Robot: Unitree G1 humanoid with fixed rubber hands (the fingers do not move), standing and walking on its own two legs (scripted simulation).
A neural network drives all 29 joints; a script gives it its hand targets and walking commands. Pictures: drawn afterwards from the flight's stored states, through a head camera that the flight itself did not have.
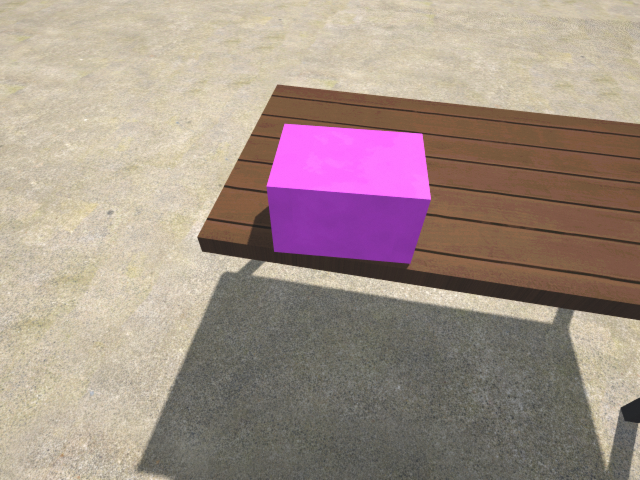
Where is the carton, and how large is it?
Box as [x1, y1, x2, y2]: [267, 124, 430, 263]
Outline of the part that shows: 284,124 267,183 267,194 274,251 409,263 430,200 422,135 418,133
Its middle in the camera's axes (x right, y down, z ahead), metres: +0.05 -0.10 +0.79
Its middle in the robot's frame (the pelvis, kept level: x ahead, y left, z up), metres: +0.64 -0.04 -0.06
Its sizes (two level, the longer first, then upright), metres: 0.282 0.196 0.179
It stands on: a table, 0.62 m high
